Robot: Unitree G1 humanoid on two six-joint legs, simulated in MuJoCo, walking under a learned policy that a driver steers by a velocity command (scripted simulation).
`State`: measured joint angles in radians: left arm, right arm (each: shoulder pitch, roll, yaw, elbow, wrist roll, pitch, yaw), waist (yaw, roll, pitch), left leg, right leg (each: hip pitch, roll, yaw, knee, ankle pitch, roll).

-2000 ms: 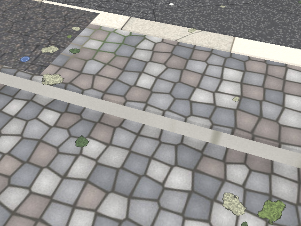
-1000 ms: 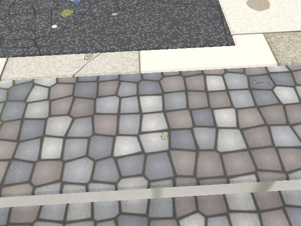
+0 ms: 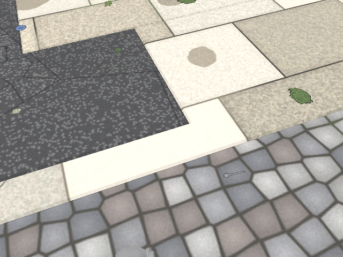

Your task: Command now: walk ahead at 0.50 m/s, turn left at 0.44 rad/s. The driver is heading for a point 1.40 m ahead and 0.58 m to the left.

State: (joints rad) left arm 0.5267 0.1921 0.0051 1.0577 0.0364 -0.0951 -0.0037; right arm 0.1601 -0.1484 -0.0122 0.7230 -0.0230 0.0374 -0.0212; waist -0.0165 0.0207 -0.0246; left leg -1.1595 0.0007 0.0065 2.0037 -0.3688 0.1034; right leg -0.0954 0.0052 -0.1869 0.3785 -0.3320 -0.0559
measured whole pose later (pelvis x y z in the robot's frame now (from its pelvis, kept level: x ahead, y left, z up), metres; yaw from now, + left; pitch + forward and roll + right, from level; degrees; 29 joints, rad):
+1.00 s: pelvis +0.57 +0.12 +0.12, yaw +37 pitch +2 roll -2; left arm 0.33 0.26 0.07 0.80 0.01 -0.11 -0.01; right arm 0.16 -0.31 -0.07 0.63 0.02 -0.03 -0.01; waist 0.06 0.06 0.01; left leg -0.76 0.10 -0.11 1.14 -0.18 0.00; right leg -0.14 0.06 -0.12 0.30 -0.20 -0.06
